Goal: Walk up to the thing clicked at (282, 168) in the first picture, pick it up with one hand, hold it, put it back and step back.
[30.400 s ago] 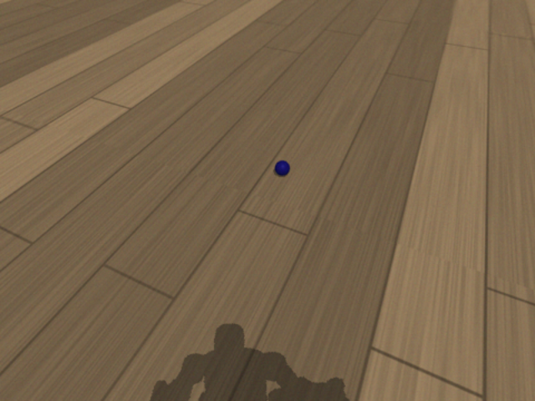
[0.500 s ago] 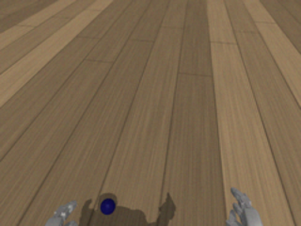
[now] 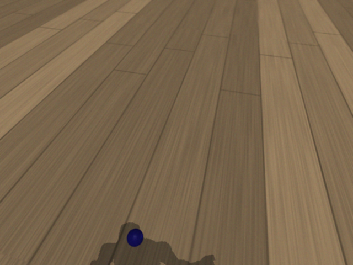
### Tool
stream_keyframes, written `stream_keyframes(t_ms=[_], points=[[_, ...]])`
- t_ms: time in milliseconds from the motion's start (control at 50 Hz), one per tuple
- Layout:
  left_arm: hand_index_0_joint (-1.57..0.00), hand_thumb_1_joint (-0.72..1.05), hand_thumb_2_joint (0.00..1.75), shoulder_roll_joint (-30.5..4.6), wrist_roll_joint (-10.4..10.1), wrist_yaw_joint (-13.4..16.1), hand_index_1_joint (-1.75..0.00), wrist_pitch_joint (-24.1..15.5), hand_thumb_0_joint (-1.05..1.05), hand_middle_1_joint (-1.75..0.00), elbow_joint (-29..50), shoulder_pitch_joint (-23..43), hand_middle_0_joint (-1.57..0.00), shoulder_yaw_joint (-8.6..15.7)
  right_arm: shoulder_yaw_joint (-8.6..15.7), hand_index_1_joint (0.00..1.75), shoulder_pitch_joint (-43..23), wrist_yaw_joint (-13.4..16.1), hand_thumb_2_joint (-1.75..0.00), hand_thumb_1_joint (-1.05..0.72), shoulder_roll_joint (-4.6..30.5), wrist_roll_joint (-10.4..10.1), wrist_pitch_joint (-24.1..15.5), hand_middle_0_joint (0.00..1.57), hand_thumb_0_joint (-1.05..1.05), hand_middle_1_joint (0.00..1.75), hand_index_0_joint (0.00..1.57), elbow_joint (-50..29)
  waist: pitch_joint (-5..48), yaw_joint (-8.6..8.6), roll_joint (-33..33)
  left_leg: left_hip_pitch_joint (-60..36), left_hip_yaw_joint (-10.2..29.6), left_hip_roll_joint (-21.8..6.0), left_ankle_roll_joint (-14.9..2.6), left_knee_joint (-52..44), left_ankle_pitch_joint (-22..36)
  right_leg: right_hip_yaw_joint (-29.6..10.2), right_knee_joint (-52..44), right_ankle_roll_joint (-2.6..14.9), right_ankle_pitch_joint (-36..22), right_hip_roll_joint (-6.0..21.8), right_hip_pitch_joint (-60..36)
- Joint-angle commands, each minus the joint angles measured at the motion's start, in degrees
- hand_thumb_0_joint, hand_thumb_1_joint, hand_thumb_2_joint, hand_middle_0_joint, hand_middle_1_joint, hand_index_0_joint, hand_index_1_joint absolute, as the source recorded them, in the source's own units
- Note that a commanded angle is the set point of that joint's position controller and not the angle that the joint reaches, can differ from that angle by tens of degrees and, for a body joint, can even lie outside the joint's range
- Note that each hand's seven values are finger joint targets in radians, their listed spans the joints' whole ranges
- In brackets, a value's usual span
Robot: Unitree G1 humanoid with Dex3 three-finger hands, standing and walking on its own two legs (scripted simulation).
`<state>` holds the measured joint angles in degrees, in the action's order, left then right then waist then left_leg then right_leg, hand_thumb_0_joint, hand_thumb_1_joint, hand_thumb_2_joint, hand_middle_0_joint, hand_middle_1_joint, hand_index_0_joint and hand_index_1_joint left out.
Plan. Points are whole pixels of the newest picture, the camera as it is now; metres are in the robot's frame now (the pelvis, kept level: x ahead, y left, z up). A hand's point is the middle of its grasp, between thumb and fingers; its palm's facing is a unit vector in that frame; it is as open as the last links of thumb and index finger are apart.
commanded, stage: stand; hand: left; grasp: from above
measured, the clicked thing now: (135, 237) +0.42 +0.22 -0.72
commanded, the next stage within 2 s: none
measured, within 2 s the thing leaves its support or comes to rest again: neither
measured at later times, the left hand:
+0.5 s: hand out of the picture +0.03 +0.24 -0.14, palm faces +0.04 -0.94 -0.34, open 7.3 cm
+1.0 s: hand out of the picture +0.07 +0.22 -0.14, palm faces +0.03 -0.94 -0.33, open 7.3 cm
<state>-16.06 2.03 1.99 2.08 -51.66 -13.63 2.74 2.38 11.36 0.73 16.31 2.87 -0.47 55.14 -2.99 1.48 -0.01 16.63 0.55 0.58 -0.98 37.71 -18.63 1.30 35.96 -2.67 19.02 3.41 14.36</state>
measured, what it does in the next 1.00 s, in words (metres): stands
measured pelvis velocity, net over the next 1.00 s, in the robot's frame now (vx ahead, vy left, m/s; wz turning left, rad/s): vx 0.01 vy -0.02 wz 0.00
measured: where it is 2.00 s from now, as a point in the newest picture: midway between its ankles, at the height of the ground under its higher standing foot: outside the picture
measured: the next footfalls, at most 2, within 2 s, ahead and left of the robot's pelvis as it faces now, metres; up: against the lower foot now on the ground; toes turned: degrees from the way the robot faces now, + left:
none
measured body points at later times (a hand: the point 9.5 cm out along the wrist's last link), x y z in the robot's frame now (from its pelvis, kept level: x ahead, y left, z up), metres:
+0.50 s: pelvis -0.01 -0.01 +0.02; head -0.01 -0.01 +0.47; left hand +0.03 +0.28 -0.12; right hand +0.06 -0.29 -0.12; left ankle +0.02 +0.11 -0.72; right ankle +0.00 -0.15 -0.72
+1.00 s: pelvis +0.01 -0.02 +0.02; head +0.02 -0.03 +0.47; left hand +0.07 +0.27 -0.11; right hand +0.07 -0.31 -0.12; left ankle +0.02 +0.11 -0.72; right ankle +0.00 -0.15 -0.72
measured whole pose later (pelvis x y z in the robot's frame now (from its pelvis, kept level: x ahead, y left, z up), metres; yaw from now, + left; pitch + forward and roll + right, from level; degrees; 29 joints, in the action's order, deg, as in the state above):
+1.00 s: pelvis +0.01 -0.02 +0.02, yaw +0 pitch -4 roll +0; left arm -16.7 0.8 1.1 0.0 -65.1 -6.9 1.8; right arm 0.6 7.5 0.6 18.1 1.2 -0.2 65.2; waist -4.2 0.4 1.1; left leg 6.3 1.1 -0.8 1.0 20.6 -10.6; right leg 2.2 20.2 -1.2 11.8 1.9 4.7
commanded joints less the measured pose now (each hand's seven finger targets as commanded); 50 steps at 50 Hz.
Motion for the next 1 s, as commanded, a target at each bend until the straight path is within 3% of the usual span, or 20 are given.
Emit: stream_keyframes(t_ms=[0, 160, 300, 400, 460, 560, 620, 680, 820, 860, 900, 980], points=[[-0.20, 0.90, 0.90, -9.55, -0.07, 0.45, -0.30, -2.62, 0.00, -0.30, 0.95, 2.99, -0.20, 2.19, 2.49, 0.30, -2.74, 1.28, -0.90, -0.90, 10.33, -0.52, -1.59, 0.20, 0.00, 0.30, 0.20, -2.57, 2.90, -0.35, 1.53, -2.65, 7.60, -5.16, -1.67, -13.59, 8.77, -3.47, -9.65, 3.58, -8.07, 2.03, -3.71], [-0.20, 0.90, 0.90, -10.03, -0.25, 0.50, -0.30, -2.57, 0.00, -0.30, -4.97, 3.72, -0.20, 1.63, 2.09, 0.30, -3.29, 1.45, -0.90, -0.90, 10.60, -1.21, -1.37, 0.20, 0.00, 0.30, 0.20, 1.37, 2.51, -0.49, 1.16, -7.00, 7.43, -5.82, -0.94, -18.09, 12.08, -2.80, -13.75, 2.87, -10.44, 2.65, -7.04], [-0.20, 0.90, 0.90, -10.30, -0.04, 0.14, -0.30, -2.35, 0.00, -0.30, -8.04, 3.65, -0.20, 1.15, 2.09, 0.30, -5.02, 1.08, -0.90, -0.90, 11.01, -1.23, -0.70, 0.20, 0.00, 0.30, 0.20, 3.17, -2.22, -0.37, 1.21, -4.15, 8.17, -5.61, -0.35, -22.40, 0.18, -2.50, -16.74, 2.65, -4.10, 2.03, -5.53], [-0.20, 0.90, 0.90, -10.66, -0.05, -0.04, -0.30, -2.76, 0.00, -0.30, -8.97, 4.17, -0.20, 1.05, 1.96, 0.30, -5.31, 0.70, -0.90, -0.90, 11.11, -1.29, -0.67, 0.20, 0.00, 0.30, 0.20, 4.02, -0.88, -0.56, 0.33, -5.28, 7.62, -5.75, -0.42, -22.05, 1.65, -3.34, -17.88, 2.69, -4.18, 2.80, -6.14], [-0.20, 0.90, 0.90, -11.38, -0.07, 0.07, -0.30, -3.14, 0.00, -0.30, -9.20, 4.88, -0.20, 1.03, 1.84, 0.30, -5.41, 0.61, -0.90, -0.90, 11.00, -1.46, -0.74, 0.20, 0.00, 0.30, 0.20, 4.49, 0.32, -0.83, -0.93, -7.55, 6.60, -5.45, -0.31, -20.45, 7.16, -3.96, -19.32, 2.75, -5.67, 3.43, -6.08], [-0.20, 0.90, 0.90, -12.05, -0.41, -0.09, -0.30, -3.02, 0.00, -0.30, -9.63, 5.74, -0.20, 0.98, 1.50, 0.30, -4.94, 0.48, -0.90, -0.90, 11.60, -1.39, -0.49, 0.20, 0.00, 0.30, 0.20, 5.30, -1.44, -1.20, 0.44, -5.59, 6.57, -5.54, -0.18, -21.72, 2.70, -4.11, -19.62, 2.70, -3.06, 3.02, -5.50], [-0.20, 0.90, 0.90, -12.54, -0.36, -0.17, -0.30, -3.04, 0.00, -0.30, -9.89, 5.89, -0.20, 1.02, 1.31, 0.30, -4.91, 0.36, -0.90, -0.90, 11.43, -1.49, -0.26, 0.20, 0.00, 0.30, 0.20, 5.62, -1.42, -1.15, -1.03, -5.85, 6.07, -5.34, -0.23, -20.90, 3.20, -4.78, -20.67, 2.90, -0.79, 3.40, -5.15], [-0.20, 0.90, 0.90, -12.75, -0.57, -0.23, -0.30, -3.15, 0.00, -0.30, -10.01, 6.44, -0.20, 1.16, 1.20, 0.30, -4.69, 0.41, -0.90, -0.90, 11.83, -1.51, -0.41, 0.20, 0.00, 0.30, 0.20, 5.79, 0.50, -1.39, -0.10, -7.28, 5.94, -5.62, -0.27, -20.62, 4.99, -4.92, -20.34, 3.02, -3.24, 3.46, -5.94], [-0.20, 0.90, 0.90, -12.52, -0.96, -0.27, -0.30, -3.36, 0.00, -0.30, -10.44, 6.91, -0.20, 1.15, 0.59, 0.30, -5.31, 0.74, -0.90, -0.90, 12.10, -1.57, -1.08, 0.20, 0.00, 0.30, 0.20, 6.26, 3.31, -0.86, 0.43, -9.98, 5.41, -6.58, -0.29, -20.04, 16.60, -4.44, -18.88, 3.25, -14.61, 3.93, -9.43], [-0.20, 0.90, 0.90, -12.29, -0.96, -0.28, -0.30, -3.32, 0.00, -0.30, -10.72, 7.15, -0.20, 1.07, 0.49, 0.30, -5.05, 0.79, -0.90, -0.90, 12.27, -1.74, -0.94, 0.20, 0.00, 0.30, 0.20, 6.58, 2.53, -1.05, -0.15, -9.86, 5.29, -6.61, -0.15, -20.11, 16.29, -4.10, -19.22, 2.93, -13.88, 3.62, -9.07], [-0.20, 0.90, 0.90, -12.47, -1.09, -0.28, -0.30, -3.41, 0.00, -0.30, -10.58, 7.55, -0.20, 1.16, 0.45, 0.30, -4.88, 0.83, -0.90, -0.90, 12.32, -1.80, -0.97, 0.20, 0.00, 0.30, 0.20, 6.71, 3.68, -1.16, -0.54, -10.88, 5.12, -6.92, -0.20, -19.67, 19.07, -4.13, -19.03, 2.96, -17.08, 3.96, -10.13], [-0.20, 0.90, 0.90, -12.31, -0.97, -0.34, -0.30, -3.21, 0.00, -0.30, -10.85, 8.09, -0.20, 1.11, 0.43, 0.30, -5.82, 0.88, -0.90, -0.90, 12.67, -1.74, -0.80, 0.20, 0.00, 0.30, 0.20, 6.80, 2.39, -1.13, -0.33, -10.55, 5.00, -6.87, 0.03, -20.32, 16.94, -3.97, -19.73, 2.89, -14.55, 3.65, -9.13]])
